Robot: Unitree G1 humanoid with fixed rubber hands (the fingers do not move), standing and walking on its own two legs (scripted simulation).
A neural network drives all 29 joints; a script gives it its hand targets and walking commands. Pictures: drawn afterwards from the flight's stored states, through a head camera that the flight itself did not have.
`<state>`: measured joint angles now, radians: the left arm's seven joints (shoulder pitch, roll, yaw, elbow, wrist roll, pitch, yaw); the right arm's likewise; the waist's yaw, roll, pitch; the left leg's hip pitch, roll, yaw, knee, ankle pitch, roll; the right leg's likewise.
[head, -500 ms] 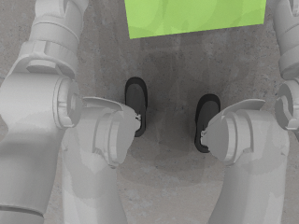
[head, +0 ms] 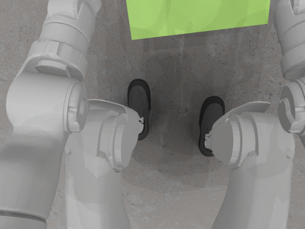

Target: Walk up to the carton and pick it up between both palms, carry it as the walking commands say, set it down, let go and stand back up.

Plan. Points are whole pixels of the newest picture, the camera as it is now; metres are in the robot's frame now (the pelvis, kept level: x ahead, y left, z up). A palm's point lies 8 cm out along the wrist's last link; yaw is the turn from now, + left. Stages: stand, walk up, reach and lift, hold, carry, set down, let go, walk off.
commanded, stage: reach and lift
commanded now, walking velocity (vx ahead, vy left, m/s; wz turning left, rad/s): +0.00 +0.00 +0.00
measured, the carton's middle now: out of the picture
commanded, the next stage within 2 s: none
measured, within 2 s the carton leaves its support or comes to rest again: leaves its support in 0.78 s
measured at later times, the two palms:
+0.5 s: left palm out of the picture +0.55 +0.15 -0.19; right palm out of the picture +0.56 -0.15 -0.20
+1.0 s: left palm out of the picture +0.56 +0.15 -0.15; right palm out of the picture +0.56 -0.14 -0.17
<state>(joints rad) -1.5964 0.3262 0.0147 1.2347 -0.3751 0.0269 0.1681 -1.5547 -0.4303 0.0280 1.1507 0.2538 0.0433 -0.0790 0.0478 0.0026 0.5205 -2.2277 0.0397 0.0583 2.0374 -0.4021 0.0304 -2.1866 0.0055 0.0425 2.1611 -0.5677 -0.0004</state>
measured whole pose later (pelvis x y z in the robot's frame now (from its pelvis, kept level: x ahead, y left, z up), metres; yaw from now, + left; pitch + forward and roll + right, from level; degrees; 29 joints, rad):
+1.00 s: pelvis -0.01 +0.00 -0.01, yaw -1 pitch +29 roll +2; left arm -1.57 0.25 0.19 1.02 -0.20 0.23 0.23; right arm -1.53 -0.38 0.00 0.99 0.13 0.29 -0.08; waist 0.05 0.02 0.52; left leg -2.19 -0.02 0.03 2.09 -0.40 0.01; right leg -2.14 0.01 0.04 2.20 -0.57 0.00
